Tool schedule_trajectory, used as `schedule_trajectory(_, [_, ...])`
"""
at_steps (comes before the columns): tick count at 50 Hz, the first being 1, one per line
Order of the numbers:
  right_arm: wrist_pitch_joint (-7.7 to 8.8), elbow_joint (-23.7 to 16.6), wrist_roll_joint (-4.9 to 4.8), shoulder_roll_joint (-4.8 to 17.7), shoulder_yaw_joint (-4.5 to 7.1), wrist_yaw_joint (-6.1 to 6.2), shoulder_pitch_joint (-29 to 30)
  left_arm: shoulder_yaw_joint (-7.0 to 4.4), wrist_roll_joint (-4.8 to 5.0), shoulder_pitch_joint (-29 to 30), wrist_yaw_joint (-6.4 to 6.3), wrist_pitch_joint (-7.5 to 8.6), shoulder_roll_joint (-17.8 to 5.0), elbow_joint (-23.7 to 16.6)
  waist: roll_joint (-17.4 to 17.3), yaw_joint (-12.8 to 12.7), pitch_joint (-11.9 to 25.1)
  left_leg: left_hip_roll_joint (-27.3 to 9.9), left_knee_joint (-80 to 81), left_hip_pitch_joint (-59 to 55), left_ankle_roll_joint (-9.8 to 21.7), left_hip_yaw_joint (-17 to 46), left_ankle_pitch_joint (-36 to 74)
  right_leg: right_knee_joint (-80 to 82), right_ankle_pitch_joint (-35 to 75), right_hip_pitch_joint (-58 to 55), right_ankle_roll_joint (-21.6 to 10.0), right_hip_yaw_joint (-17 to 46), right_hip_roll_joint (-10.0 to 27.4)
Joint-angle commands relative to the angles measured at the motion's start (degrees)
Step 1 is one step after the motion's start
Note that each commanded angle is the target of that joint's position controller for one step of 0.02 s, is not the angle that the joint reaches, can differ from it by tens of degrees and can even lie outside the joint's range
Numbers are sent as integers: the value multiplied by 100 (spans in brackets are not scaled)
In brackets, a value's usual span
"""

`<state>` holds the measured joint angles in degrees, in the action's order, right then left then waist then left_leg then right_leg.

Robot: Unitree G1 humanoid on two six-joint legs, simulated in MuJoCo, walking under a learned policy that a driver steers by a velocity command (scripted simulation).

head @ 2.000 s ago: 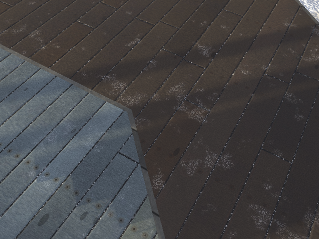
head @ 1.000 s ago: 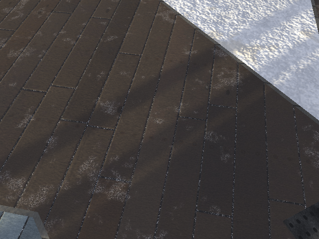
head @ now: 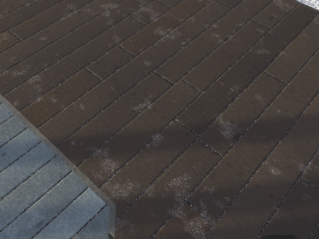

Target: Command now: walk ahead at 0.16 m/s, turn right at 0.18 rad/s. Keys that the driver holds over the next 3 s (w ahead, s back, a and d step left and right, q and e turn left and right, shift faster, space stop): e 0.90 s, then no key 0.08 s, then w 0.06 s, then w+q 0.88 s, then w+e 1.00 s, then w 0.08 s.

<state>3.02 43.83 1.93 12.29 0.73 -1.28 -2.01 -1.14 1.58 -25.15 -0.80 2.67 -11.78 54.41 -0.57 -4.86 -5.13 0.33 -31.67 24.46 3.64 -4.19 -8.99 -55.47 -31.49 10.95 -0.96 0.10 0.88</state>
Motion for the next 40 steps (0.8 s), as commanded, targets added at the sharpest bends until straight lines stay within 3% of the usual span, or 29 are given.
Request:
schedule_trajectory(1, [-4, 116, -143, 675, 207, 185, -1145, -204, -90, 51, -68, -30, -682, -351, -342, 614, 1319, -1992, 848, -2765, 825, 1282, 4860, -1133, 239, 1857, -89, 357, 202])
schedule_trajectory(2, [-16, 75, -168, 545, 163, 240, -826, -220, -203, 34, -33, -128, -623, -304, -471, 440, 976, -1796, 1153, -2180, 736, 977, 4180, -913, 507, 1709, -14, 234, 271])
schedule_trajectory(3, [-11, 114, -155, 490, 133, 261, -869, -253, -321, -87, 9, -225, -582, -233, -470, 363, 758, -1623, 1289, -1581, 609, 627, 4267, -940, 753, 1315, 26, 137, 210])
schedule_trajectory(5, [38, 125, -127, 632, 179, 277, -857, -261, -296, -288, 59, -330, -360, -230, -490, 187, 885, -1627, 1451, -1223, 747, 299, 4108, -1049, 1008, 1087, 113, 1, 81])
schedule_trajectory(7, [60, 113, -97, 636, 192, 295, -738, -308, -307, -122, 74, -407, -379, -335, -623, 127, 829, -1625, 1576, -1000, 821, 88, 3418, -914, 1228, 1235, 146, -61, 91])
schedule_trajectory(11, [-31, 188, -57, 642, 212, 353, -812, -294, -355, 660, 173, -532, -386, -709, -785, 280, 570, -1630, 1726, -877, 817, -118, 1590, 199, 1680, 1405, 125, -167, 269])
schedule_trajectory(15, [-150, 241, -32, 923, 324, 320, -1015, -292, -353, 1067, 254, -580, -480, -1007, -642, 447, 635, -1915, 1472, -1101, 853, -20, 1046, 935, 1322, 1157, 4, -347, 192])
schedule_trajectory(18, [-255, 244, -49, 1096, 407, 300, -1038, -313, -319, 1185, 261, -555, -543, -1197, -584, 490, 613, -2062, 1068, -1266, 696, 29, 808, 1598, 1011, 893, -151, -463, 105])
schedule_trajectory(19, [-296, 248, -68, 1139, 431, 303, -1012, -312, -316, 1109, 254, -505, -522, -1216, -450, 404, 626, -1981, 741, -1198, 512, -107, 621, 2157, 1292, 564, -221, -522, 23])
schedule_trajectory(20, [-342, 315, -30, 1099, 445, 293, -1206, -335, -320, 977, 225, -424, -618, -1182, -88, 368, 683, -1780, 226, -1046, 199, -286, 170, 2803, 1785, 154, -294, -325, -20])
schedule_trajectory(21, [-397, 273, 6, 835, 400, 248, -1470, -449, -374, 804, 150, -325, -1132, -1188, 1221, 411, 713, -1191, -1190, -482, -209, -788, -916, 3732, 2697, -247, -502, 1099, 923])
schedule_trajectory(22, [-461, -158, -87, 552, 305, 292, -1029, -641, -305, 591, 116, -326, -1877, -1219, 2229, 232, 517, -6, -2215, 932, -529, -600, -2939, 3947, 4436, -426, -1504, 3037, 2178])
schedule_trajectory(23, [-549, -125, -30, 779, 333, 324, -800, -639, -242, 263, 86, -354, -1654, -1117, 1110, 70, 697, -156, -3056, 1007, -553, 198, -2873, 3778, 4653, -567, -1800, 2663, 2074])
schedule_trajectory(25, [-522, -47, -147, 702, 336, 283, -864, -516, -236, 961, 27, -432, -1271, -1239, 630, 434, 539, -280, -3130, 979, -512, 535, -1927, 3737, 4106, -264, -1477, 1815, 1367])
schedule_trajectory(27, [-487, 33, -5, 847, 383, 260, -1005, -446, -186, 1463, 17, -451, -1040, -1418, 691, 578, 728, -204, -3109, 811, -516, 486, -1422, 3673, 4317, -326, -1271, 1474, 977])
schedule_trajectory(28, [-504, 38, 3, 843, 392, 249, -1047, -441, -173, 1385, 39, -435, -1043, -1424, 600, 564, 865, -150, -3153, 729, -537, 492, -1365, 3623, 4533, -381, -1272, 1467, 960])
schedule_trajectory(30, [-543, -8, -50, 758, 373, 248, -1022, -480, -174, 1219, 65, -394, -1161, -1386, 447, 520, 920, -128, -2923, 742, -592, 543, -1332, 3611, 4425, -499, -1288, 1559, 942])
schedule_trajectory(36, [-574, -232, -86, 737, 336, 302, -687, -546, -256, 1009, 64, -436, -1337, -1372, 680, 296, 775, -16, -1891, 594, -611, 660, -1434, 3687, 3176, -375, -1361, 2178, 901])
schedule_trajectory(40, [-506, -340, -141, 757, 316, 329, -700, -581, -290, 1151, 114, -474, -1406, -1417, 731, 310, 818, 162, -1293, 36, -515, 671, -1513, 3564, 3241, -76, -1283, 2538, 809])
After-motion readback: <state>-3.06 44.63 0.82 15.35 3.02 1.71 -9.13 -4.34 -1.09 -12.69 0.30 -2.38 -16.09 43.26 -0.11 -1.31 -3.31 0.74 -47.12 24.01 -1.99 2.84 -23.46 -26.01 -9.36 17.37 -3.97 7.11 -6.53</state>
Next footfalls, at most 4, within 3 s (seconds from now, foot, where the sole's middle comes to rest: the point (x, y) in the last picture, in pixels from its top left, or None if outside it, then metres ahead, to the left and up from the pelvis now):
0.42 right None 0.10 -0.12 -0.77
0.92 left None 0.16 0.06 -0.77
1.32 right None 0.08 -0.14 -0.77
1.76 left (189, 225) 0.47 -0.05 -0.77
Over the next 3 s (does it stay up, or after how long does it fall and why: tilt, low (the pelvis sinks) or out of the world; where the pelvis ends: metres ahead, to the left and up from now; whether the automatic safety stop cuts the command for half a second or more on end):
stays up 0.97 -0.24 0.01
